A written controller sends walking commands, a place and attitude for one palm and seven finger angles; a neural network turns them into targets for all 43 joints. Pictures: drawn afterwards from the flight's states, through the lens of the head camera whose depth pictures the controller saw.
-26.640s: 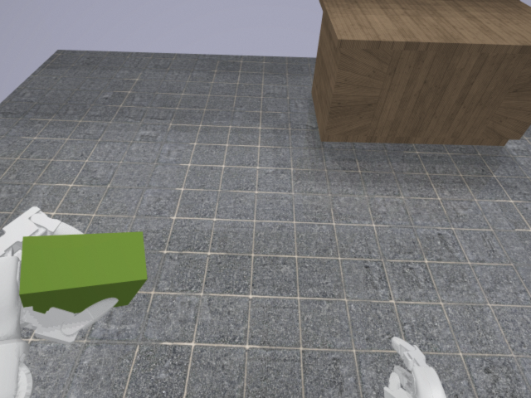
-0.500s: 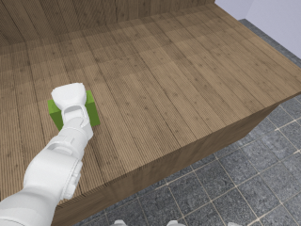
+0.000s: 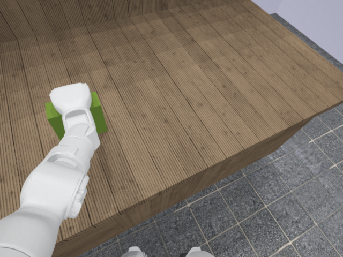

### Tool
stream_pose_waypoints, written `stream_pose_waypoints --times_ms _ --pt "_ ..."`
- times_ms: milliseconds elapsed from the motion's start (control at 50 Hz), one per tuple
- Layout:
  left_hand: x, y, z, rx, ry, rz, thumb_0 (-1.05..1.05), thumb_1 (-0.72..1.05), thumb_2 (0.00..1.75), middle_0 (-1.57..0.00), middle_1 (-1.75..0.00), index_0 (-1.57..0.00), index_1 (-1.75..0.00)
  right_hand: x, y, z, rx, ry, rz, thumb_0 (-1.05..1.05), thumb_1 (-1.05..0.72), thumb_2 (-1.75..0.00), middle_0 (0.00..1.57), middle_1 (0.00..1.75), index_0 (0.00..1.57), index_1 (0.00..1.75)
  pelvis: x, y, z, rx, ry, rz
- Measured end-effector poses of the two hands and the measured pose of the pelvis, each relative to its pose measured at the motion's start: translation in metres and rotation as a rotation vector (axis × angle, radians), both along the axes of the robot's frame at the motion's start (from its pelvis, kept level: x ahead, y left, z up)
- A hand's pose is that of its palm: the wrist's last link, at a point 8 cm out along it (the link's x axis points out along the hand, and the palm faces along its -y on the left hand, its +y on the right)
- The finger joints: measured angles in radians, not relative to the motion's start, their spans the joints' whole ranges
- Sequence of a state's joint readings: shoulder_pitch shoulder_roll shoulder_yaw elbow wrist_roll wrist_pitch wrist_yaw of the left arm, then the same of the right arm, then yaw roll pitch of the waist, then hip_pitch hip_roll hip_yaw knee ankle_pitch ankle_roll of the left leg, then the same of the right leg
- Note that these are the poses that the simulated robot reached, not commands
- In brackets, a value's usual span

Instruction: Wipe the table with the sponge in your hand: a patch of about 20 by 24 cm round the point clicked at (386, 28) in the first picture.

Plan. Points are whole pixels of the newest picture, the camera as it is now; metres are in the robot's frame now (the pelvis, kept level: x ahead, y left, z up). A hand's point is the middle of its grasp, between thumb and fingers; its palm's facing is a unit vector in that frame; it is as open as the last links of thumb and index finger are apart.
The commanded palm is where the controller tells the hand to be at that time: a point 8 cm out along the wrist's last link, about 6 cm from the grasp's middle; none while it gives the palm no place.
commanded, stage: wipe back along the third lane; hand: left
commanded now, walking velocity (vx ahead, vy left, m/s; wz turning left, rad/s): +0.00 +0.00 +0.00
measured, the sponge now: (80, 122) +0.46 +0.23 -0.03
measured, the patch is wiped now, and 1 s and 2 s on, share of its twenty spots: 1.00 1.00 1.00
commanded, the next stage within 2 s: slide back across to the middle lane in 2.00 s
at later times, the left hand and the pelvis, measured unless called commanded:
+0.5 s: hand (83, 127) +0.43 +0.21 +0.01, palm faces -0.08 -0.02 -1.00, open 9.9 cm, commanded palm +0.38 +0.18 +0.04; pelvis +0.03 +0.00 +0.02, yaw +1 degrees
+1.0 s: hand (88, 145) +0.38 +0.19 +0.01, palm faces -0.08 -0.03 -1.00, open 9.9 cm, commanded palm +0.33 +0.16 +0.04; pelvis +0.02 -0.01 +0.02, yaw +2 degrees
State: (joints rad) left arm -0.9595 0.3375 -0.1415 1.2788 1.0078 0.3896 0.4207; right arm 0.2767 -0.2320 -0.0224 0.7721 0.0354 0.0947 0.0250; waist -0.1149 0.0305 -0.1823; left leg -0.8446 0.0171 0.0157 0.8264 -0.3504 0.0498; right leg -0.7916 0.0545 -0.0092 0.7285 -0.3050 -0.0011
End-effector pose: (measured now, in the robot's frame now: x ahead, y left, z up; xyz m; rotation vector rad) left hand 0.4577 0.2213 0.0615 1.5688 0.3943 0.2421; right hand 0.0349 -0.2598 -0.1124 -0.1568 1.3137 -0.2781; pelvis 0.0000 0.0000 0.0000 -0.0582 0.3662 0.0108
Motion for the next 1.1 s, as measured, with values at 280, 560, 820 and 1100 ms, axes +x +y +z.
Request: stream_pose_waypoints --times_ms 280,560,820,1100 --pt "-0.022 -0.011 0.002 -0.011 -0.004 -0.017 -0.01 -0.47 1.03 -0.75 -1.35 -0.75 -1.35 0.063 0.013 0.008 0.050 -0.090 0.055 0.01 -0.90 -0.90 0.20 0.30 0.20 0.30 0.017 0.001 0.012 0.008 -0.056 0.006" --pt "-0.056 -0.023 0.002 -0.022 -0.026 -0.017 -0.01 -0.47 1.03 -0.74 -1.35 -0.75 -1.36 0.138 0.021 0.025 0.077 -0.210 0.141 0.01 -0.90 -0.90 0.20 0.30 0.20 0.30 0.029 -0.003 0.020 0.020 -0.114 0.019" --pt "-0.081 -0.034 0.002 -0.034 -0.010 -0.014 -0.01 -0.47 1.03 -0.74 -1.35 -0.75 -1.36 0.153 0.023 0.033 0.084 -0.257 0.168 0.01 -0.90 -0.90 0.20 0.30 0.20 0.30 0.024 -0.010 0.024 0.031 -0.160 0.027" --pt "-0.108 -0.045 0.001 -0.030 -0.025 -0.028 -0.01 -0.47 1.03 -0.74 -1.35 -0.75 -1.36 0.135 0.013 0.031 0.094 -0.251 0.152 0.01 -0.90 -0.90 0.20 0.30 0.20 0.30 0.017 -0.016 0.025 0.039 -0.192 0.021"
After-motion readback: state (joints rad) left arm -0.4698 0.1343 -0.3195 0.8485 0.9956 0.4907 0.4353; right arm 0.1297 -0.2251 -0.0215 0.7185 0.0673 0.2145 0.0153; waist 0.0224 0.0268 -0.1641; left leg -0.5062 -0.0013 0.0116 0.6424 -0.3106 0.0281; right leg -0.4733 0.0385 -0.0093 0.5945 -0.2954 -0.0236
